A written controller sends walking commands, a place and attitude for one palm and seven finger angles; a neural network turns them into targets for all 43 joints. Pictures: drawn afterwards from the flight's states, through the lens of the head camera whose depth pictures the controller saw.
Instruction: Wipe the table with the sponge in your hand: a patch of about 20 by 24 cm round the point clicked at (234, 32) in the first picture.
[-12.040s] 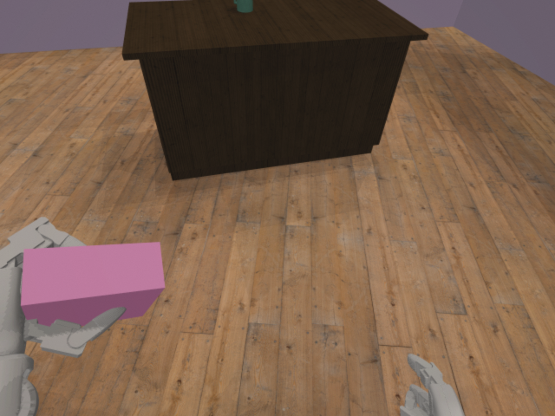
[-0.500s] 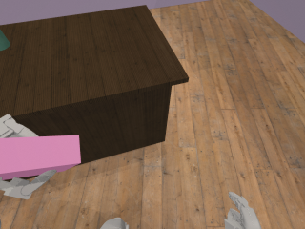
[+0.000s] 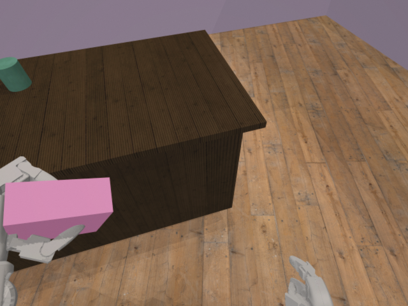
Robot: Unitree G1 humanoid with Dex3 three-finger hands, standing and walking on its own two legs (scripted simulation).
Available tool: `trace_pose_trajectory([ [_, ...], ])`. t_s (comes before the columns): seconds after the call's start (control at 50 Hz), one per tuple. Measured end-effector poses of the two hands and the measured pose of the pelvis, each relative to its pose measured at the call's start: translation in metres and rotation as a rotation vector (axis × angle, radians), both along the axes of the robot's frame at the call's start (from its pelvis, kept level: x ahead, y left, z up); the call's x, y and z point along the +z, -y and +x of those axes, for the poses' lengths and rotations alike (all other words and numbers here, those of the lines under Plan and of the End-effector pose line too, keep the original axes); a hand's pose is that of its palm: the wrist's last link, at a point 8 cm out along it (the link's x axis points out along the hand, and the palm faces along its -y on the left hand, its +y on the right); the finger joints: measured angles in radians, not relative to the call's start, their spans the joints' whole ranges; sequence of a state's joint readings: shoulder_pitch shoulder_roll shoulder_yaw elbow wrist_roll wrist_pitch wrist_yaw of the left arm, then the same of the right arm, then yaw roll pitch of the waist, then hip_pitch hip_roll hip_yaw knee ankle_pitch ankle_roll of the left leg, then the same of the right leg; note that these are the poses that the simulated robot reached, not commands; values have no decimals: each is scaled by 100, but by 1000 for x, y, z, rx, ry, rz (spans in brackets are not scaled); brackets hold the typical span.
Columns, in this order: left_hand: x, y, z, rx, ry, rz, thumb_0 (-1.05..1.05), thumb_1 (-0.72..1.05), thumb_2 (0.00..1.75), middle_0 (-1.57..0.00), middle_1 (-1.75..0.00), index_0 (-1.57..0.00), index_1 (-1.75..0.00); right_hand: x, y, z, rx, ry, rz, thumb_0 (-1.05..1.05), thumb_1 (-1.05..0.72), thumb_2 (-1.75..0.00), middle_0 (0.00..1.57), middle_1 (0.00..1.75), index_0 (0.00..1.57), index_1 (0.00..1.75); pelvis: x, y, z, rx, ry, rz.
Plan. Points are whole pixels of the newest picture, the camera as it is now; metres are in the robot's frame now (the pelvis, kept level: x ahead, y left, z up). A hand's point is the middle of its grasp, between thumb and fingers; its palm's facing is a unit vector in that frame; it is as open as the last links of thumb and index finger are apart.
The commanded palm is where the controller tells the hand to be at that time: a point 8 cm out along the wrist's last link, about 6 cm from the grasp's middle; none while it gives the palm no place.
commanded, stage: come to a stop and stand still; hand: left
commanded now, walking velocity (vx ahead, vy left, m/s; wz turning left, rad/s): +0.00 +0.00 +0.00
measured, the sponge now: (74, 210) +0.23 +0.21 +0.14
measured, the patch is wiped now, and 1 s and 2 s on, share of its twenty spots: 0.00 0.00 0.00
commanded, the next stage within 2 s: look again from close up in 0.78 s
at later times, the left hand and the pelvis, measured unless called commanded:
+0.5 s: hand out of the picture +0.18 +0.30 +0.17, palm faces +0.33 -0.84 -0.43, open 9.2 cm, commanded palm +0.13 +0.33 +0.18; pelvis -0.05 +0.05 +0.01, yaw -2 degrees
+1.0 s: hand out of the picture +0.20 +0.29 +0.17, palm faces +0.39 -0.84 -0.37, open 9.2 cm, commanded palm +0.14 +0.32 +0.18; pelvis -0.02 +0.04 +0.01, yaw +0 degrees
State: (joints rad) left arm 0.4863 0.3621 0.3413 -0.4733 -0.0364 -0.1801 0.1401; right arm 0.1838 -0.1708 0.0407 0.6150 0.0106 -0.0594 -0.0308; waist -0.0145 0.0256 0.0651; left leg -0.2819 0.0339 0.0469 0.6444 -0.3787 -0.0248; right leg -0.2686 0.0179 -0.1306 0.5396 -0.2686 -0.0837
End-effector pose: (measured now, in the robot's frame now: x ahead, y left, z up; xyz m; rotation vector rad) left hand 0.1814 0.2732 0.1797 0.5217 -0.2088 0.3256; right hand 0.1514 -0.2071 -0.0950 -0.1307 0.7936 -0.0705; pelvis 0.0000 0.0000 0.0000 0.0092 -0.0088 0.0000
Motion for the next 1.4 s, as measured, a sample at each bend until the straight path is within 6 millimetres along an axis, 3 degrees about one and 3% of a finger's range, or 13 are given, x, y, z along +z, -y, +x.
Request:
trace_pose_trajectory([
  [0.08,-8,-6,-5,-1,5,-33,-1,-41,100,-83,-135,-83,-135,7,13,-8,-17,-11,-78,1,-90,-90,21,30,20,30,-1,-4,-4,3,10,-6],
  [0.12,-2,-13,-5,-15,27,13,-1,-41,100,-83,-134,-83,-135,14,18,-12,-13,-7,-118,1,-90,-90,21,30,20,30,1,-5,-7,-4,11,-7],
  [0.18,19,-45,3,8,148,83,-1,-41,100,-83,-134,-83,-135,22,21,-21,16,2,-156,1,-90,-90,20,30,20,30,2,-7,-19,-22,9,-17],
  [0.24,21,-61,7,30,222,13,-1,-41,100,-83,-134,-83,-135,32,19,-29,7,53,-167,1,-90,-90,20,30,20,30,2,-20,-28,-42,24,-32],
  [0.38,-7,-32,-14,-169,99,-83,-1,-41,100,-83,-135,-83,-135,46,-10,-47,-37,132,-137,1,-90,-90,20,30,20,30,5,-49,-36,-61,38,-10],
  [0.44,-6,-43,-26,-167,75,-27,-1,-41,101,-83,-135,-83,-135,42,-28,-50,-15,121,-117,1,-90,-90,20,30,20,30,5,-52,-41,-49,44,-9],
  [0.52,5,-74,-39,-53,117,15,-1,-41,101,-83,-135,-83,-135,37,-49,-50,48,102,-88,1,-90,-90,20,30,20,30,6,-54,-46,-38,52,-15],
  [0.58,10,-86,-48,23,163,-11,-1,-41,101,-83,-135,-83,-135,35,-61,-46,96,103,-68,1,-90,-90,21,30,20,30,6,-55,-47,-32,56,-19],
  [0.74,-7,-64,-43,5,127,-121,-1,-41,101,-83,-135,-83,-135,43,-67,-26,152,150,-68,1,-90,-90,21,30,20,30,9,-55,-43,-9,56,-18],
  [0.9,-3,-63,-28,-15,90,-55,-1,-41,101,-83,-135,-83,-135,52,-47,-11,115,164,-108,1,-90,-90,21,30,20,30,11,-47,-32,-15,30,-22],
  [1.0,2,-61,-18,-9,97,-51,-1,-41,101,-83,-135,-83,-135,47,-33,-6,102,120,-128,1,-90,-90,21,30,20,30,12,-44,-19,-8,9,-24],
  [1.18,-6,-49,2,-34,27,-66,-1,-41,101,-83,-135,-83,-135,41,-21,9,66,85,-126,1,-90,-90,21,30,20,30,12,-39,-1,0,-6,-23],
  [1.4,2,-48,-5,-18,44,-50,-1,-41,101,-83,-135,-83,-135,43,-23,26,69,124,-111,1,-90,-90,21,30,20,30,10,-37,4,-5,-8,-30],
])
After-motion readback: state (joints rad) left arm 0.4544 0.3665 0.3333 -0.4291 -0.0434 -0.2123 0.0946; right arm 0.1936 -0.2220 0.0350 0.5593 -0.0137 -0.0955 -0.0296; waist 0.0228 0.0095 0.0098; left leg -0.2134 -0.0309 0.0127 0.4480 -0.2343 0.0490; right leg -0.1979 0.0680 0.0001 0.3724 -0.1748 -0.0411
